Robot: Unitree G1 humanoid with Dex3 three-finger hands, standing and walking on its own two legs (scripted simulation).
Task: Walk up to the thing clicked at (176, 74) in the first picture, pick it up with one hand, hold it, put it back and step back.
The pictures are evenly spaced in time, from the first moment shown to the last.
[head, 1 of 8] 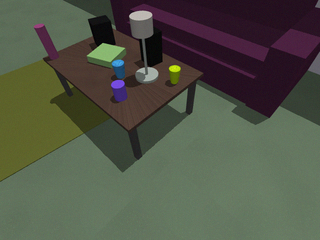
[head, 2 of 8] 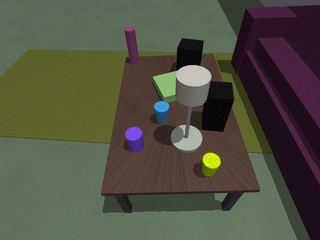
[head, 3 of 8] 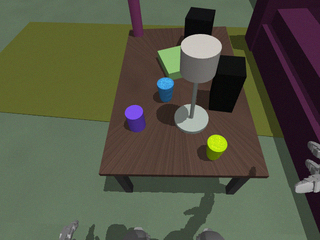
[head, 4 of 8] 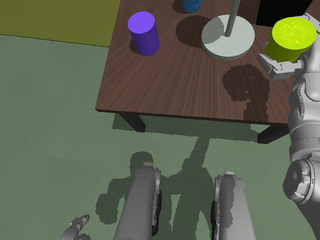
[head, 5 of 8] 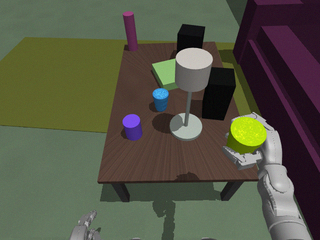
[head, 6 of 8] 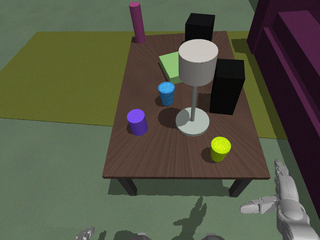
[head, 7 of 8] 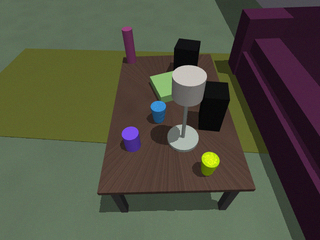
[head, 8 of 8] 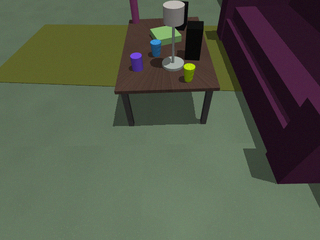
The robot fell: no
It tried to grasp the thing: yes
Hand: right
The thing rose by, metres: 0.34
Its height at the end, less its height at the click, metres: +0.00
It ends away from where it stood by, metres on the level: 0.01
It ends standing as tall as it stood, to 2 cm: yes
